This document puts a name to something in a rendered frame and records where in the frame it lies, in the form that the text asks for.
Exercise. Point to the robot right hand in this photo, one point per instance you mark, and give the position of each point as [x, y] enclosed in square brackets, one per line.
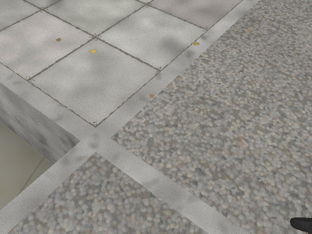
[302, 223]

